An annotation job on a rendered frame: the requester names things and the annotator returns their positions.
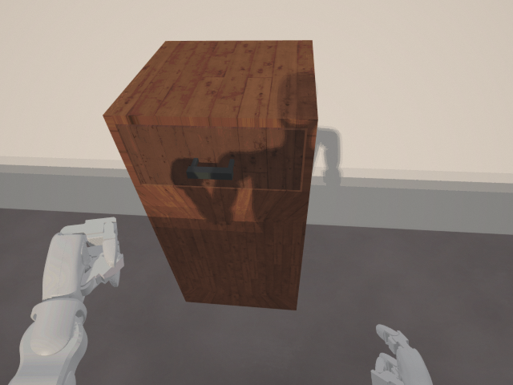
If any robot left hand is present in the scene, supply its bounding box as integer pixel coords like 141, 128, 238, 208
42, 217, 124, 302

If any drawer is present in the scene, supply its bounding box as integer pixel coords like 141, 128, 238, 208
118, 124, 305, 190

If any left robot forearm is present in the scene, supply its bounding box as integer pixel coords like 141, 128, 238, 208
8, 298, 87, 385

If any handle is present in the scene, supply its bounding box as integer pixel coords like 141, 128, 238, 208
186, 158, 235, 180

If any robot right hand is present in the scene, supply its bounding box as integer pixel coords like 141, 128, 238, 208
371, 324, 433, 385

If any cabinet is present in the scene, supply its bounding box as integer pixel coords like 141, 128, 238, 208
103, 40, 318, 310

